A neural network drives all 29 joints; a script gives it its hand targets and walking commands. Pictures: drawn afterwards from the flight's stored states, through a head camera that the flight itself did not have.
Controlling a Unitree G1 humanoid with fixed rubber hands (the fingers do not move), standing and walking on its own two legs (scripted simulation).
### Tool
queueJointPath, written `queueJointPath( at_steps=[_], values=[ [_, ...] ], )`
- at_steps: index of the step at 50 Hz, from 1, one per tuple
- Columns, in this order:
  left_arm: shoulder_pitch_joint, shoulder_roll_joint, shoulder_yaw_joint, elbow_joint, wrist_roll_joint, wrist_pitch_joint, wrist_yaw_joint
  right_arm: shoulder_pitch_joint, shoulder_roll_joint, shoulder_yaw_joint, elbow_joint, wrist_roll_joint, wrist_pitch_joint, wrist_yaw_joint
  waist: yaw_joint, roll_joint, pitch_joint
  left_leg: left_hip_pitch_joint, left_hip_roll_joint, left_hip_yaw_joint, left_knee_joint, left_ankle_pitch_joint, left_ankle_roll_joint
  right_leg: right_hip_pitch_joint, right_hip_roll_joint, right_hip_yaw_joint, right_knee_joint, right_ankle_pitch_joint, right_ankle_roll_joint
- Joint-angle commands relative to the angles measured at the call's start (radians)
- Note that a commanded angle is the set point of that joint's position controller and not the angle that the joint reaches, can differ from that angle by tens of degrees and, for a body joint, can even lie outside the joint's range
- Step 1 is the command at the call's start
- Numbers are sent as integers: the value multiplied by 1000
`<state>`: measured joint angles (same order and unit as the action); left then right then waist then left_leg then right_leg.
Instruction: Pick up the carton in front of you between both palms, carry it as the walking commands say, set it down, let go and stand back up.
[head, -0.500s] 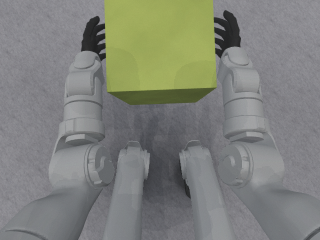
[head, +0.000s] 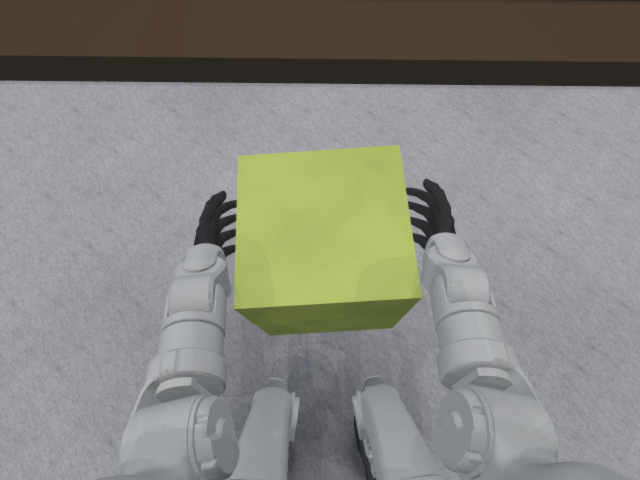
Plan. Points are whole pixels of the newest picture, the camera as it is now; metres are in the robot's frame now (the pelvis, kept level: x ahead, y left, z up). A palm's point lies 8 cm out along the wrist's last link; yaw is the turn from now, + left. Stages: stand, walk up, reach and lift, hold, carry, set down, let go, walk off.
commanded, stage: reach and lift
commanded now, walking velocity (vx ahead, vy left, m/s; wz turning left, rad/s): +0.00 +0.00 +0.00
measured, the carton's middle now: (325, 253) +0.41 +0.01 -0.11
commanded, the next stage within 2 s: hold in 1.58 s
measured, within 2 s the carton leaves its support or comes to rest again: neither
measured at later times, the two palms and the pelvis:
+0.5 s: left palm (171, 238) +0.34 +0.15 +0.11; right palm (498, 223) +0.35 -0.15 +0.12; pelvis +0.04 +0.00 +0.11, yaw +0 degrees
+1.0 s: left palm (150, 236) +0.33 +0.16 +0.14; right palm (515, 216) +0.34 -0.14 +0.16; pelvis +0.03 +0.01 +0.12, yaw +0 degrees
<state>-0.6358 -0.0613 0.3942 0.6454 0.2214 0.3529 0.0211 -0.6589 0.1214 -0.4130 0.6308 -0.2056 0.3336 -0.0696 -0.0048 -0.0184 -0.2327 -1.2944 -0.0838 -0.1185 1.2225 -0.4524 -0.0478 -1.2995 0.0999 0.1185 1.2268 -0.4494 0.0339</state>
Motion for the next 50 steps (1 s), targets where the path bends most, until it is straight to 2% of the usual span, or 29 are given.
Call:
queueJointPath(
  at_steps=[1,5,7,8,9,10,12,13,14,16,17,18,21,26,30,33,34,37,40,41,43,46,47,48,50],
  values=[
    [-534,-1071,-570,-8,-147,-26,-243,-489,1090,586,46,138,-9,255,20,34,-638,526,-65,98,-229,295,22,482,62,-95,-232,278,0],
    [-465,-1075,-609,-36,-154,-28,-243,-397,1097,621,31,140,-7,253,11,33,-584,624,-58,84,-307,331,25,594,51,-75,-319,320,-5],
    [-418,-1069,-612,-45,-147,-23,-244,-363,1100,634,20,139,-3,254,19,27,-547,670,-53,77,-351,349,28,646,46,-64,-366,336,-4],
    [-408,-1069,-620,-52,-153,-21,-244,-347,1096,636,15,139,-2,255,9,28,-528,698,-52,73,-372,357,29,669,43,-62,-387,348,-5],
    [-386,-1064,-624,-56,-151,-16,-245,-329,1095,645,12,139,2,254,15,18,-509,719,-48,69,-396,359,30,697,42,-59,-410,352,-5],
    [-382,-1059,-625,-56,-147,-10,-247,-313,1089,642,6,138,7,254,3,33,-488,754,-45,69,-421,350,30,718,39,-55,-434,347,-6],
    [-343,-1062,-634,-76,-150,1,-249,-274,1092,654,-9,133,20,254,5,22,-437,797,-43,60,-469,376,32,781,31,-47,-486,377,-7],
    [-322,-1054,-640,-81,-146,10,-250,-258,1091,653,-5,133,30,257,17,28,-410,821,-39,58,-495,384,32,801,29,-45,-506,383,-9],
    [-308,-1048,-635,-86,-145,18,-250,-241,1092,654,-11,132,40,260,6,17,-392,862,-35,53,-520,387,33,822,27,-44,-532,376,-8],
    [-277,-1060,-649,-101,-148,36,-251,-213,1093,675,-28,140,57,264,17,19,-359,915,-32,49,-560,417,34,883,19,-35,-574,413,-7],
    [-245,-1056,-646,-97,-152,48,-254,-190,1086,679,-46,140,67,266,13,3,-332,942,-30,50,-581,423,35,898,17,-35,-597,418,-4],
    [-237,-1051,-650,-108,-152,57,-257,-187,1085,682,-58,145,78,267,20,17,-319,964,-27,48,-603,428,35,926,15,-34,-616,421,-4],
    [-207,-1053,-677,-152,-164,97,-260,-135,1085,702,-98,154,116,274,9,16,-256,1049,-25,47,-671,453,33,1000,5,-27,-693,450,-5],
    [-164,-1046,-710,-214,-182,167,-267,-106,1084,735,-175,180,189,287,9,13,-157,1129,-13,47,-767,434,33,1110,-2,-28,-786,436,-5],
    [-154,-1026,-678,-227,-170,209,-271,-77,1055,699,-157,159,241,300,7,9,-22,1132,-13,54,-817,343,36,1108,-7,-32,-842,340,-12],
    [-206,-1014,-650,-239,-151,227,-274,-106,1033,642,-130,135,256,311,-4,24,32,1135,-4,52,-840,254,35,1101,-6,-40,-853,250,-22],
    [-207,-1013,-627,-215,-147,229,-278,-114,1024,629,-114,125,259,315,1,10,67,1115,-3,55,-842,220,39,1093,-10,-38,-860,216,-24],
    [-237,-1025,-607,-205,-135,225,-285,-164,1035,618,-113,122,252,324,3,26,57,1118,-1,59,-838,192,42,1098,-13,-43,-851,190,-26],
    [-280,-1054,-639,-236,-154,219,-287,-226,1052,653,-157,148,240,331,14,30,-9,1141,1,56,-824,241,38,1126,-10,-44,-835,235,-25],
    [-296,-1064,-652,-246,-162,219,-286,-226,1053,658,-165,149,238,332,-1,29,-45,1161,0,55,-817,271,34,1136,-8,-44,-836,259,-26],
    [-286,-1073,-677,-271,-173,222,-284,-217,1056,673,-181,156,241,332,5,34,-75,1184,0,55,-819,309,29,1155,-3,-46,-834,291,-26],
    [-255,-1064,-670,-258,-167,236,-279,-197,1034,659,-172,149,251,332,0,32,-59,1192,0,54,-832,326,25,1160,0,-44,-847,293,-28],
    [-251,-1065,-665,-256,-170,238,-280,-183,1025,656,-178,143,253,333,-12,37,-60,1202,-2,53,-834,322,22,1164,-1,-43,-851,289,-30],
    [-240,-1063,-665,-266,-165,240,-277,-187,1024,661,-183,145,256,334,3,30,-46,1209,0,54,-838,332,22,1153,2,-47,-854,290,-27],
    [-222,-1057,-664,-268,-162,247,-276,-169,1018,661,-190,139,261,334,1,22,-34,1204,0,50,-846,344,24,1166,1,-47,-858,304,-27]
  ],
)
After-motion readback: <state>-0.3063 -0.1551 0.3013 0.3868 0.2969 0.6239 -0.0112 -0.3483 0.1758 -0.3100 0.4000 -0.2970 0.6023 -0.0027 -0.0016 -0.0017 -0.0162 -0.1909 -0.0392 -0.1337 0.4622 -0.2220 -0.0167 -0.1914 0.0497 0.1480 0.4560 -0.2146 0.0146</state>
